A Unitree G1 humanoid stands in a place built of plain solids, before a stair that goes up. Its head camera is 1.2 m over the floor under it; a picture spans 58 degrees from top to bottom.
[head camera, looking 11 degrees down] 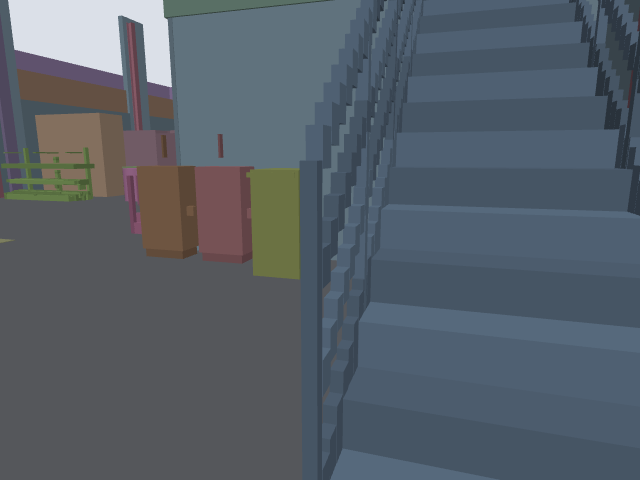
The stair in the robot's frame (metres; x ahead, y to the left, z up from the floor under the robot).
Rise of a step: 0.19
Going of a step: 0.24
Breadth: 1.19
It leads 17 degrees to the right of straight ahead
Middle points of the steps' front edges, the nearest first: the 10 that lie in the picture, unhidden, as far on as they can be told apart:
1.20 -0.60 0.38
1.43 -0.67 0.57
1.66 -0.74 0.76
1.90 -0.81 0.95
2.13 -0.89 1.14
2.36 -0.96 1.33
2.60 -1.03 1.52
2.83 -1.10 1.71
3.06 -1.17 1.90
3.29 -1.24 2.09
